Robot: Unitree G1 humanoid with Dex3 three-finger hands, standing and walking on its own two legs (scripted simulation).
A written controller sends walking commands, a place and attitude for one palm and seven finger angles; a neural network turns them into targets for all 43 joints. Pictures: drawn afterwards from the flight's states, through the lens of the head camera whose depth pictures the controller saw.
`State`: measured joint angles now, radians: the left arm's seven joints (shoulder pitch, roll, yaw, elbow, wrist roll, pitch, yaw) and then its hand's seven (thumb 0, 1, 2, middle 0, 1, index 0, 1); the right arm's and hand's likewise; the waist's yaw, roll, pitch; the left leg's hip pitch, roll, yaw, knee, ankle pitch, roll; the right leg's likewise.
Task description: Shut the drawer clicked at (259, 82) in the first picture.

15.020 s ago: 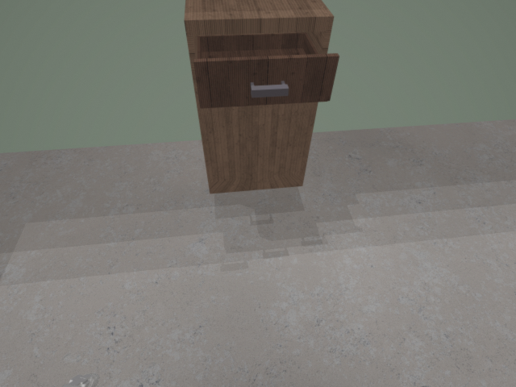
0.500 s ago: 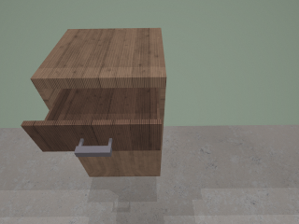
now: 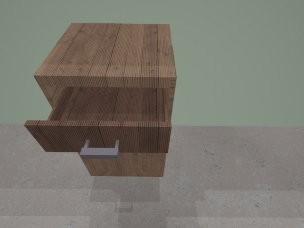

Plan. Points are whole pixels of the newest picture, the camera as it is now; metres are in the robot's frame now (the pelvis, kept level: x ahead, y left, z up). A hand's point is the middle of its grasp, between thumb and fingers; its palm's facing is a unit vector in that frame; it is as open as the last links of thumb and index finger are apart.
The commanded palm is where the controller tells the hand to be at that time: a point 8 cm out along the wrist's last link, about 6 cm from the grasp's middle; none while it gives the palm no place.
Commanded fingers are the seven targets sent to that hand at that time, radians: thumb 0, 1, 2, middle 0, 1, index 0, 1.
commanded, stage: come to a stop and stand still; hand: left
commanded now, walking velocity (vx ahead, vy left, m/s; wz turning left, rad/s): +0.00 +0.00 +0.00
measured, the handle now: (101, 147) +0.36 +0.19 -0.05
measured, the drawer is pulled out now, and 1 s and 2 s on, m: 0.18 0.18 0.18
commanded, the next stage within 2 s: look again from close up in 0.02 s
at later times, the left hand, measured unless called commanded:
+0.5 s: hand out of the picture -0.02 +0.15 -0.17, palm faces +0.03 -0.99 -0.17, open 7.3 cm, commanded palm none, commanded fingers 0.00 0.90 0.90 -0.20 -0.30 -0.20 -0.30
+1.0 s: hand (106, 198) +0.19 +0.13 +0.00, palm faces +0.11 -0.99 +0.02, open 6.6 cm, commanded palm +0.11 +0.19 -0.05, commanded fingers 0.00 0.90 0.90 -0.50 -0.62 -0.50 -0.62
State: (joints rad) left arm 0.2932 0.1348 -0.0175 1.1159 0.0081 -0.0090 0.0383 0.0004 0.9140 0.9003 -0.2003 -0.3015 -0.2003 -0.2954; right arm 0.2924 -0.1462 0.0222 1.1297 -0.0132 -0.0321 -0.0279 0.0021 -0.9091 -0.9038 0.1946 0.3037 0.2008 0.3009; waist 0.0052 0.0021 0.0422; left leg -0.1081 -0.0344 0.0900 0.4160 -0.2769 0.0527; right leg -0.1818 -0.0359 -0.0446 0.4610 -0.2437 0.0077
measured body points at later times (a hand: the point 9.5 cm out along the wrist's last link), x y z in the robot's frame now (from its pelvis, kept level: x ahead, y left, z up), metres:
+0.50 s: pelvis +0.00 +0.00 +0.00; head +0.01 -0.01 +0.45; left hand -0.02 +0.20 -0.16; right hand -0.03 -0.21 -0.16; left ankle -0.03 +0.08 -0.74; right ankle +0.00 -0.12 -0.74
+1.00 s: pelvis -0.03 -0.02 -0.04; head -0.02 -0.02 +0.41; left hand +0.18 +0.18 +0.00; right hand +0.13 -0.29 -0.10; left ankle -0.03 +0.08 -0.74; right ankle +0.00 -0.12 -0.74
